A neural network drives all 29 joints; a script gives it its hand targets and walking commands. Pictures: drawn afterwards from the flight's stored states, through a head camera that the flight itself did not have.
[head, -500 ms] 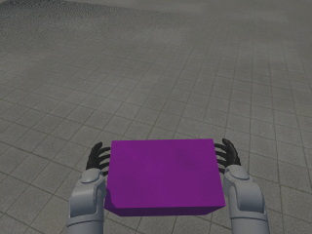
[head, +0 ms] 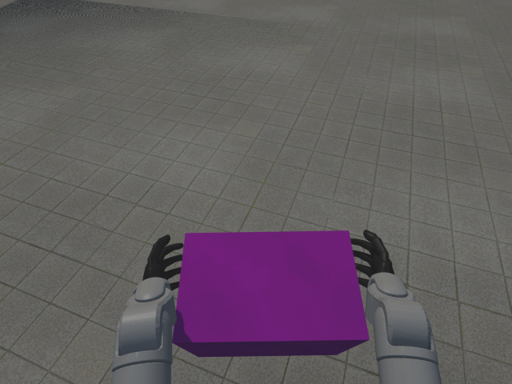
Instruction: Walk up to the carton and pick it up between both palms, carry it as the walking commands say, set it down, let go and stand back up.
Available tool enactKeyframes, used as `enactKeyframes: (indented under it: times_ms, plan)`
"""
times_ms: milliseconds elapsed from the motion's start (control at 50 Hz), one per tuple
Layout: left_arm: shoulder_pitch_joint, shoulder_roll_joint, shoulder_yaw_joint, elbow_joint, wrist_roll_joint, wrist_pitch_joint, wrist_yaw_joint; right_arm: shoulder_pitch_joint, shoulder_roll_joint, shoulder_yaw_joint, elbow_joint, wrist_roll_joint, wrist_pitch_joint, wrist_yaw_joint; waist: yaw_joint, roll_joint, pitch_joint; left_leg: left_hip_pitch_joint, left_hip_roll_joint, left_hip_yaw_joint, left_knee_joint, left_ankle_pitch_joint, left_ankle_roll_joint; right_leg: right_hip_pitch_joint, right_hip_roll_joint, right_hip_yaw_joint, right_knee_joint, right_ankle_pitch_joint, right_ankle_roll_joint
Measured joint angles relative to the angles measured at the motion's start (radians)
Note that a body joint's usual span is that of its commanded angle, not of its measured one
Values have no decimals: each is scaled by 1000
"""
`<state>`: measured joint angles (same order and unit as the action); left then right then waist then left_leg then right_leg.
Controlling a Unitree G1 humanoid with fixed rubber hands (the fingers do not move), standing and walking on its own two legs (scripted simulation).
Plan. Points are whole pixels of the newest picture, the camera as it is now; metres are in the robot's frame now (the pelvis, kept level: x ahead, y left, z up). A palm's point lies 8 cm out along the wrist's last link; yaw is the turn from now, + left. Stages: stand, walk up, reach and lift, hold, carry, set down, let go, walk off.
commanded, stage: carry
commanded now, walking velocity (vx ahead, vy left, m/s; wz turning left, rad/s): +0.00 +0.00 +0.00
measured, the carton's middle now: (267, 299) +0.29 +0.00 -0.05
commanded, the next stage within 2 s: hold in 0.40 s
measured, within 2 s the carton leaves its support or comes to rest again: neither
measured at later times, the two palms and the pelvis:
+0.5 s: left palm (156, 300) +0.24 +0.17 +0.03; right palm (385, 301) +0.24 -0.17 +0.04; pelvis -0.01 +0.00 +0.01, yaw +1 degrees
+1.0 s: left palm (131, 311) +0.21 +0.19 +0.08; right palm (385, 287) +0.24 -0.16 +0.08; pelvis -0.09 -0.03 +0.01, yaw +6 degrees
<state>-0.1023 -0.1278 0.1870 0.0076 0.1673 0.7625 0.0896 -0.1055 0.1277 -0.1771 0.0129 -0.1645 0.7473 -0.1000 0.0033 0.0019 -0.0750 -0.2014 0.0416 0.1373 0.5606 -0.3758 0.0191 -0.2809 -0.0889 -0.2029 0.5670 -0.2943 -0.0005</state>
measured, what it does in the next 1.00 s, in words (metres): shifts its weight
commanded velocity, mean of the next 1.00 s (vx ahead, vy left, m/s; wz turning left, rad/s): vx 0.00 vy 0.00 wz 0.00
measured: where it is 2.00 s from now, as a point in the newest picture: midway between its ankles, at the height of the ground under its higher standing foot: outside the picture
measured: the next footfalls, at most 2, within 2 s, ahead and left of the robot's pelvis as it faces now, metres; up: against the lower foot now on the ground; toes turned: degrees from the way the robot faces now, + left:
none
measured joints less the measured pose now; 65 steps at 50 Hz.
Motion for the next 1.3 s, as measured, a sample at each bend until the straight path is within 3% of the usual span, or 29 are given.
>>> enactKeyframes:
  times_ms: [400, 440, 560, 600, 800, 980, 1160, 1240, 1300]
  plan:
    - [-6, 0, 5, 35, 11, -29, -9, -3, 0, -8, 33, -8, -27, 8, -1, -1, -3, -10, -5, 3, -6, 14, 3, -11, -4, 3, -5, 15, 0]
    - [8, 1, -4, 47, 42, -52, -22, 13, -8, 18, 31, -36, -38, 12, -7, 9, 63, 69, -9, -19, -57, 95, 4, 73, 27, 48, -66, 67, 5]
    - [75, 2, -50, -1, 49, -75, -33, 124, 1, 40, -57, -55, -62, 27, -37, -1, 125, 178, -48, -123, -218, 164, -5, 209, 77, 233, -249, 174, 22]
    - [57, 2, -52, 2, 47, -79, -33, 105, 0, 28, -65, -67, -58, 40, -41, 0, 132, 198, -50, -143, -251, 171, -8, 233, 82, 247, -281, 169, 24]
    - [-110, -5, 54, 155, 102, -66, -60, -104, 4, -55, 114, -114, -23, 75, -25, -6, 191, 246, -51, -160, -255, 208, -12, 276, 83, 233, -259, 173, 9]
    - [-325, 57, 206, 404, 150, -99, -144, -323, 16, -143, 353, -178, -50, 88, -18, 16, 195, 197, -54, -200, -152, 181, -5, 240, 94, 216, -159, 133, -9]
    - [-390, 108, 223, 511, 164, -116, -202, -376, 13, -166, 416, -204, -51, 98, -13, 20, 156, 190, -53, -218, -163, 191, -2, 238, 104, 216, -176, 136, -9]
    - [-404, 99, 223, 548, 194, -119, -219, -370, 34, -232, 428, -224, -56, 92, -69, 17, 130, 161, -56, -246, -131, 179, -21, 240, 108, 202, -193, 157, -9]
    - [-416, 68, 235, 578, 226, -132, -220, -343, 13, -243, 414, -213, -51, 104, -78, 21, 119, 155, -54, -236, -121, 164, -19, 236, 110, 213, -195, 148, -1]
